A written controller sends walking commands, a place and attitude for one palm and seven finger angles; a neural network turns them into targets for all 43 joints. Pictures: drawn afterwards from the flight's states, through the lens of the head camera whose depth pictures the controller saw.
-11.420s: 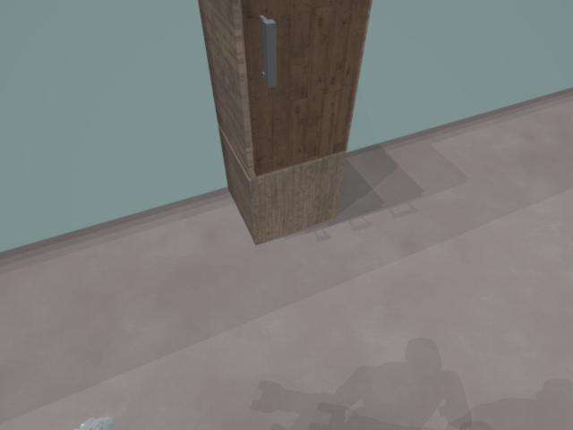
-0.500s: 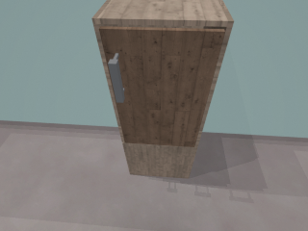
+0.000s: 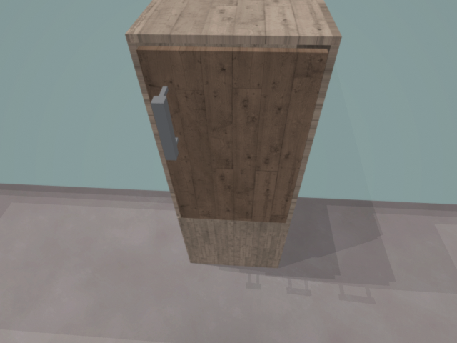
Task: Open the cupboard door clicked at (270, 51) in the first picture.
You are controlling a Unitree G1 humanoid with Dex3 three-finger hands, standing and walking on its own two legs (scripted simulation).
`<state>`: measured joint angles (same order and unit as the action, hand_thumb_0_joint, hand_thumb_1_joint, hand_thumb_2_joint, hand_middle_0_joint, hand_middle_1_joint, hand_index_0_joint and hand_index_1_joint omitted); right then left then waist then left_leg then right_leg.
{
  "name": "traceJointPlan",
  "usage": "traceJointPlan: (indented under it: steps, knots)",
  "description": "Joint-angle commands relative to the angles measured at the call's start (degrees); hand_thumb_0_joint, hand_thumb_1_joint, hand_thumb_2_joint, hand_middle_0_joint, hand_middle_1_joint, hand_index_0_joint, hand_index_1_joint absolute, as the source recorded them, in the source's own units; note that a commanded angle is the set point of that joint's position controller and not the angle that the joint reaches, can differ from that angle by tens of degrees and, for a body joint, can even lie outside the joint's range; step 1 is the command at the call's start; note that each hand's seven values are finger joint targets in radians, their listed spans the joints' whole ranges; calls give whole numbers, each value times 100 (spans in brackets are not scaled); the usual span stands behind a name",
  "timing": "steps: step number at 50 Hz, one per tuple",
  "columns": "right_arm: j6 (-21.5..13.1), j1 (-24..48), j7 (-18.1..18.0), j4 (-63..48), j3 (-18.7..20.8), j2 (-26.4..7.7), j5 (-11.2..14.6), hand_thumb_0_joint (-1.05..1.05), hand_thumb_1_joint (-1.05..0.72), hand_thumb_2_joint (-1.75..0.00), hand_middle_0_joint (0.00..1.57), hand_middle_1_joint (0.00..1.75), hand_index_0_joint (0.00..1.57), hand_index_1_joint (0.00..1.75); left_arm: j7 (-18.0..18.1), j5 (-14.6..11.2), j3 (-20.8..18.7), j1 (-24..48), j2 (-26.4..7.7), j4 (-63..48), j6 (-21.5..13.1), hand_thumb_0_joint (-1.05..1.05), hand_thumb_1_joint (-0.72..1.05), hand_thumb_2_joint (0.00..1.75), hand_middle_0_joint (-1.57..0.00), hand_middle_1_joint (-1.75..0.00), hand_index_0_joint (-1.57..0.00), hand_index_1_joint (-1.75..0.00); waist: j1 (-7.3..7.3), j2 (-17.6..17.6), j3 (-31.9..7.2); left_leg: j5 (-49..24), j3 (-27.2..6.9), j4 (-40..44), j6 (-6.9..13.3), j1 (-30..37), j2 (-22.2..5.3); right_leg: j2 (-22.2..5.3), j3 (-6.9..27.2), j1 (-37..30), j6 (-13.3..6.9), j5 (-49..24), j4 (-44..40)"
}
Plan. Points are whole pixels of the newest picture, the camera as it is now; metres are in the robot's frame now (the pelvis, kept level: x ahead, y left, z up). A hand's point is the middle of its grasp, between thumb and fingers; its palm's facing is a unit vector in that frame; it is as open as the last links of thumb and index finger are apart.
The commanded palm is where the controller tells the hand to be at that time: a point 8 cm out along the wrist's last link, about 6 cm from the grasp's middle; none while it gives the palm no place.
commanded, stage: come to a stop and stand still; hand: left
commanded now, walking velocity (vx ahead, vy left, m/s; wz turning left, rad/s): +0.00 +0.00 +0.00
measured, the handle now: (168, 124) +0.54 +0.17 +0.09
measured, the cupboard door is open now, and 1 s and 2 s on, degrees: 0 0 0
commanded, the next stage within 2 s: look again from close up in 0.18 s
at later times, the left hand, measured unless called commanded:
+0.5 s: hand out of the picture +0.00 +0.15 -0.17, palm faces +0.03 -0.98 -0.19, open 7.3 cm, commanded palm none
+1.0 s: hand out of the picture +0.05 +0.16 -0.14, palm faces +0.16 -0.96 -0.24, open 7.2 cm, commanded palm +0.11 +0.20 -0.06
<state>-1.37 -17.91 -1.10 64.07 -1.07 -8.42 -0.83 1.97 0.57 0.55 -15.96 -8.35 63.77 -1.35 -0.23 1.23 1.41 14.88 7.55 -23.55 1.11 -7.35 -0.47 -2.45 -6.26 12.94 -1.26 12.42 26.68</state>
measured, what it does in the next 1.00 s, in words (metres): stands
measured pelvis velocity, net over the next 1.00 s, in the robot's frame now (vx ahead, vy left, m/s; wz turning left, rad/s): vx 0.01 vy -0.02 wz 0.00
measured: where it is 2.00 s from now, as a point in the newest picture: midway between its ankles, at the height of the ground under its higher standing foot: outside the picture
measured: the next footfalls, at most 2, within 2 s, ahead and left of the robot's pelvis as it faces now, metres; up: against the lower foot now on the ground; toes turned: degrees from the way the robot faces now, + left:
none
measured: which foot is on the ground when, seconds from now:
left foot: down 0.00-1.00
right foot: down 0.00-1.00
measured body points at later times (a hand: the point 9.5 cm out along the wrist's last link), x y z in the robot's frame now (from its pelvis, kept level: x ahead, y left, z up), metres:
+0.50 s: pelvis +0.01 -0.02 +0.00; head +0.02 -0.02 +0.45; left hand +0.00 +0.20 -0.16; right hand +0.00 -0.22 -0.16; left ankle -0.02 +0.10 -0.74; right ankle +0.02 -0.10 -0.74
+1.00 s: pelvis +0.01 -0.02 +0.00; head +0.03 -0.03 +0.45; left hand +0.04 +0.21 -0.13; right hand +0.02 -0.24 -0.16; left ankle -0.02 +0.10 -0.74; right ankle +0.02 -0.10 -0.74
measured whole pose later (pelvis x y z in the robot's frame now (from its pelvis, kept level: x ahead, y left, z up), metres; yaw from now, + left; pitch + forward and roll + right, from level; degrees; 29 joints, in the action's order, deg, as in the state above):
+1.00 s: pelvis +0.01 -0.02 +0.00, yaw +0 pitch -1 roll +0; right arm -5.8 -20.2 -3.3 58.2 -1.2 -9.3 1.3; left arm 4.6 -4.9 0.4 -25.5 -9.6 38.1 2.5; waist 0.6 1.2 2.4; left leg 16.6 6.3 -25.6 -1.0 -8.0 -2.9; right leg -0.1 -7.2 12.7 -3.1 13.6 27.0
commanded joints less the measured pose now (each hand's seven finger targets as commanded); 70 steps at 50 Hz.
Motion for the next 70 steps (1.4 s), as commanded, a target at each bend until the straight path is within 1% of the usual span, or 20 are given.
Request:
traceJointPlan:
  steps: [1,33,45,46,47,48,49,50,51,53,54,55,57,58,60,62,64,66,68,70]
  knots:
    - [-85,-316,-46,-84,91,-414,-12,0,-90,-90,20,30,20,30,23,2,-112,-355,-546,-132,-86,0,90,90,-20,-30,-20,-30,29,-160,187,-552,-619,541,47,-453,-620,-525,734,-247,-140,-779,-490]
    - [-45,-328,-85,87,106,-295,-12,0,-90,-90,20,30,20,30,25,1,-121,-469,-461,-50,-79,0,90,90,-20,-30,-20,-30,61,-128,352,-441,-560,589,-1,-363,-626,-502,780,-246,-182,-573,-757]
    - [-57,-345,-97,103,128,-292,-7,0,-90,-90,20,30,20,30,32,4,-149,-463,-490,-78,-94,0,90,90,-20,-30,-20,-30,71,-94,229,-633,-537,546,-21,-281,-652,-498,764,-376,-190,-961,-701]
    - [-69,376,-32,-297,215,-581,74,0,-90,-90,20,30,20,30,245,51,-151,-967,-665,203,-141,0,90,90,-20,-30,-20,-30,314,-374,458,-236,-209,-813,-185,-881,-668,-893,1135,-315,190,-3490,-566]
    - [-965,274,-301,-2412,218,-1694,337,0,-90,-90,20,30,20,30,45,-1236,-266,3474,-1630,-8351,-1418,0,88,89,-20,-32,-20,-32,-504,831,-2371,-963,-471,31,68,522,-15,-363,1027,-941,-34,-2080,-154]
    - [-1381,760,-475,-2145,167,-1207,279,0,-90,-90,20,30,20,30,396,-786,-504,1389,-1466,-7091,-1138,0,85,88,-20,-33,-20,-33,-4,1429,-2406,-1272,-388,79,102,337,-7,-39,719,-980,-193,-1006,71]
    - [-1530,709,-449,-2185,255,-946,432,0,-90,-90,20,30,20,30,611,-893,-48,-89,-416,-6127,-370,0,83,87,-21,-34,-21,-34,-95,1032,-1238,-929,-556,80,-20,-294,-112,-4,468,-346,-114,-414,-14]
    - [-1618,525,-459,-2043,230,-1032,476,0,-90,-90,20,30,20,30,477,-1022,378,-195,211,-6050,-265,0,81,86,-21,-36,-21,-36,-179,132,-486,-554,-594,16,33,-518,-112,61,310,70,11,-187,-153]
    - [-1778,704,-462,-2366,279,-1230,508,0,-90,-90,20,30,20,30,362,-1202,293,122,-4,-6483,-547,0,78,85,-21,-37,-21,-37,-272,-479,131,-107,-741,-138,103,-755,-104,54,323,606,100,373,-270]
    - [-1968,556,-441,-2639,410,-1388,294,0,-90,-90,20,30,20,30,89,-1173,-91,-51,-281,-6343,-1138,0,74,83,-21,-40,-21,-40,-345,-1486,-119,191,-715,-702,127,-1221,33,30,364,1181,165,1237,-156]
    - [-2016,583,-361,-2817,482,-1384,280,0,-90,-90,20,30,20,30,-110,-1142,-314,-345,-332,-5941,-1432,0,71,82,-21,-42,-21,-42,-193,-1185,-53,257,-683,-935,41,-1531,120,-14,428,1355,120,1451,34]
    - [-2034,654,-263,-3022,508,-1309,219,0,-90,-90,20,30,20,30,-387,-1207,-351,-1022,-137,-5773,-1777,0,69,81,-22,-43,-22,-43,60,-1293,-270,193,-664,-1118,-34,-1836,146,-3,416,1325,73,1429,339]
    - [-2011,842,-71,-3322,602,-1261,197,0,-90,-90,20,30,20,30,-1045,-1404,-585,-1993,-2,-5301,-2544,0,64,79,-22,-47,-22,-47,332,-1616,-425,134,-608,-1635,-126,-2597,193,8,494,1330,34,965,955]
    - [-1963,922,35,-3447,641,-1283,185,0,-90,-90,20,30,20,30,-1400,-1481,-762,-2086,-110,-5347,-2966,0,62,78,-22,-48,-22,-48,372,-1456,-605,37,-590,-1898,-162,-2860,234,-7,518,1297,3,522,1287]
    - [-1805,1050,230,-3768,729,-1347,188,0,-90,-90,20,30,20,30,-2055,-1474,-1290,-2186,-667,-5496,-3538,0,57,76,-22,-51,-22,-51,485,-657,-1071,-326,-516,-2375,-181,-3063,280,-120,698,1149,-98,-453,1833]
    - [-1596,1241,208,-4149,721,-1352,245,0,-90,-90,20,30,20,30,-2200,-1508,-1406,-1844,-856,-5991,-3354,0,53,74,-23,-54,-23,-54,515,-451,-1440,-227,-344,-2548,-86,-3264,327,-153,898,1153,-58,-323,1910]
    - [-1372,1251,121,-4422,674,-1348,281,0,-90,-90,20,30,20,30,-2101,-1674,-1489,-1249,-990,-6687,-3020,0,48,72,-23,-57,-23,-57,429,-347,-1408,61,-420,-2570,-51,-3344,331,-98,1034,1303,-39,359,1774]
    - [-1287,1089,22,-4566,625,-1254,301,0,-90,-90,20,30,20,30,-1847,-1659,-1436,-663,-970,-7393,-2902,0,43,70,-23,-60,-23,-60,234,18,-1474,215,-478,-2605,-5,-3179,254,-26,1005,1568,-11,756,1729]
    - [-1294,798,-49,-4514,578,-1169,256,0,-90,-90,20,30,20,30,-1601,-1559,-1365,-319,-958,-8154,-3040,0,39,68,-24,-63,-24,-63,70,358,-1808,-112,-604,-2669,21,-2832,141,81,782,1634,-18,196,1947]
    - [-1324,664,-97,-4397,478,-1203,202,0,-90,-90,20,30,20,30,-1582,-1477,-1150,154,-1005,-8484,-3151,0,34,66,-24,-66,-24,-66,-162,379,-1794,-224,-770,-2728,44,-2677,53,181,575,1937,-28,-38,2123]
